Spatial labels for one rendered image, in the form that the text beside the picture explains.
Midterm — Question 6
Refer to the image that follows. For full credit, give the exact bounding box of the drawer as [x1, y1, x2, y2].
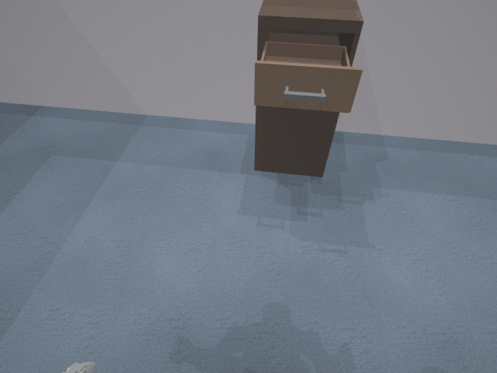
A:
[254, 41, 363, 113]

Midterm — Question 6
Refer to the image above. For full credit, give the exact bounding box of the cabinet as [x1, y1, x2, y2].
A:
[255, 0, 363, 177]

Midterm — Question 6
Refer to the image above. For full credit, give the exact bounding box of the handle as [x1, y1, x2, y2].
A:
[283, 86, 326, 103]

